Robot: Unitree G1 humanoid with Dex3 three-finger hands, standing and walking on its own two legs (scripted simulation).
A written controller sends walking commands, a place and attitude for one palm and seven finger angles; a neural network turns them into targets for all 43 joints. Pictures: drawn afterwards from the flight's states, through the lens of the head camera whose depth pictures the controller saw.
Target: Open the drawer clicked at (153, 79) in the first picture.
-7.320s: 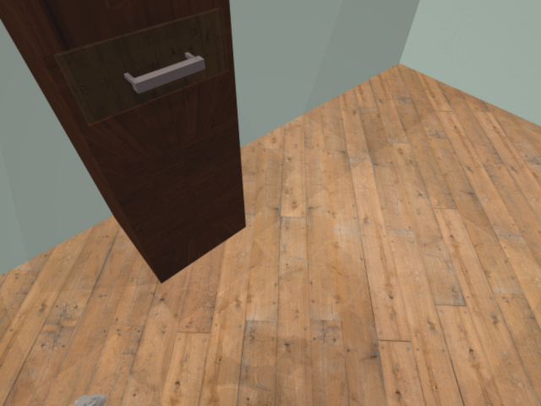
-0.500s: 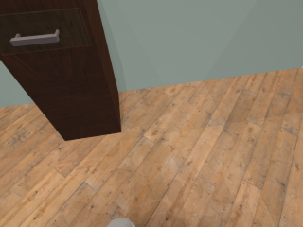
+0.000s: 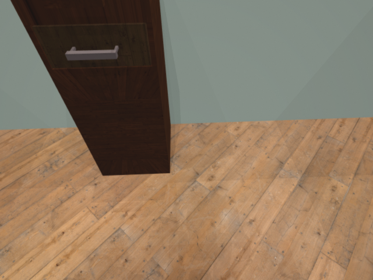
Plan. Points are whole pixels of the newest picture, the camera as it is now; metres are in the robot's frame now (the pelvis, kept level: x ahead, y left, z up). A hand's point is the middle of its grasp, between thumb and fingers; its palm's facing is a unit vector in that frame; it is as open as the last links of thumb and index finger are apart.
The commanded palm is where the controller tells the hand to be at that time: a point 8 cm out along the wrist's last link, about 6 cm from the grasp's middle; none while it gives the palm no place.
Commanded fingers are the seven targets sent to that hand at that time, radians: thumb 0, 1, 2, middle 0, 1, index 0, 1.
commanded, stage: take the last steps up to it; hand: left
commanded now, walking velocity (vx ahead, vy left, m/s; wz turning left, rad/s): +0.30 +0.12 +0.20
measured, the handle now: (93, 51) +0.82 +0.39 +0.09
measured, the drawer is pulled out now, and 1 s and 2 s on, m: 0.00 0.00 0.00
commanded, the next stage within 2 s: come to a stop and stand still in 0.80 s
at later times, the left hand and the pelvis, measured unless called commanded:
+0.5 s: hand out of the picture -0.02 +0.21 -0.18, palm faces +0.24 -0.96 -0.16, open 7.4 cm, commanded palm none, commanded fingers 0.00 0.90 0.90 -0.20 -0.30 -0.20 -0.30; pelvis +0.14 +0.08 -0.02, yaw +7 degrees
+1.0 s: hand (102, 196) +0.38 +0.29 -0.16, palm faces +0.07 -0.97 -0.21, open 7.4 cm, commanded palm none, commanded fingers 0.00 0.90 0.90 -0.20 -0.30 -0.20 -0.30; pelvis +0.29 +0.11 -0.01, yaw +3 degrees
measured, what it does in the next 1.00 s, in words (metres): walks ahead: right foot, then left foot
